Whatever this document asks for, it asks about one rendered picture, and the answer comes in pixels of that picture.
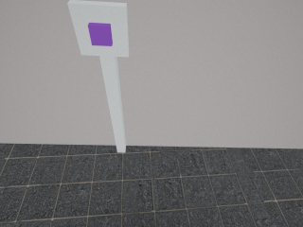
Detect button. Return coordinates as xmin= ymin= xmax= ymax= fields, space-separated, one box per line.
xmin=88 ymin=23 xmax=113 ymax=46

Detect panel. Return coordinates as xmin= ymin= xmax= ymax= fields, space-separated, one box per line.
xmin=67 ymin=0 xmax=130 ymax=153

